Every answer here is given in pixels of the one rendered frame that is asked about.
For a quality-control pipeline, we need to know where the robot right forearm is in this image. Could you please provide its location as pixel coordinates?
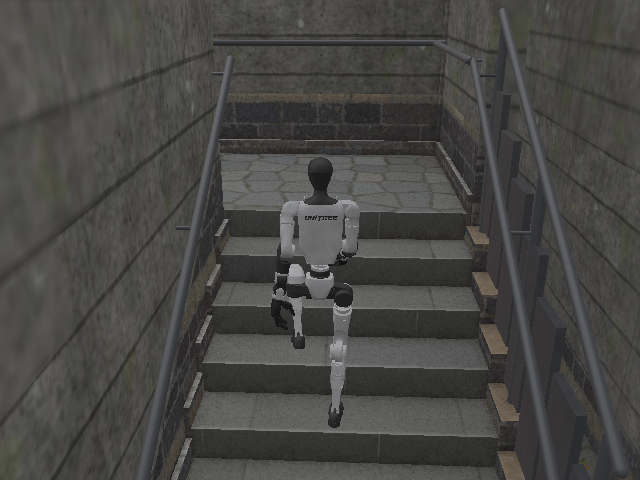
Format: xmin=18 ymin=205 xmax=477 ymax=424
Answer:
xmin=339 ymin=242 xmax=358 ymax=261

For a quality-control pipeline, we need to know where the robot shin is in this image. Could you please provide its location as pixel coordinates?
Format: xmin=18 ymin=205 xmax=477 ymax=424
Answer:
xmin=330 ymin=345 xmax=347 ymax=414
xmin=288 ymin=297 xmax=303 ymax=337

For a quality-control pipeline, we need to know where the robot left hand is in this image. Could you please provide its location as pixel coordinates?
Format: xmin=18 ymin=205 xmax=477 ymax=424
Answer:
xmin=271 ymin=298 xmax=295 ymax=330

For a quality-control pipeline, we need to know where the right robot upper arm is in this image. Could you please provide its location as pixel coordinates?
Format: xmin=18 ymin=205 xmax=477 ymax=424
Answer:
xmin=341 ymin=200 xmax=360 ymax=253

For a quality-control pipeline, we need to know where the robot right hand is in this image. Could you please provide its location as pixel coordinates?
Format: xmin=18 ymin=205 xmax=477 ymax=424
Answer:
xmin=328 ymin=254 xmax=348 ymax=266

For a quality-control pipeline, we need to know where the robot left forearm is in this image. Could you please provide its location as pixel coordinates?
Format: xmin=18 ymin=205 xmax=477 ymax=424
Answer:
xmin=272 ymin=243 xmax=291 ymax=300

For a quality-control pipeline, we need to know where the left robot shin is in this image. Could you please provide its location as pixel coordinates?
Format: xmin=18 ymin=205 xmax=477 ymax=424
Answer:
xmin=288 ymin=297 xmax=303 ymax=337

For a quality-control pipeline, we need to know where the left robot upper arm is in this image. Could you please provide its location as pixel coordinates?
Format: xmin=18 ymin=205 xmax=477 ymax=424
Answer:
xmin=280 ymin=201 xmax=300 ymax=258

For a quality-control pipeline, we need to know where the right robot shin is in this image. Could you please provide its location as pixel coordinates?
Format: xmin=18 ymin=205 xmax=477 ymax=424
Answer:
xmin=330 ymin=345 xmax=347 ymax=414

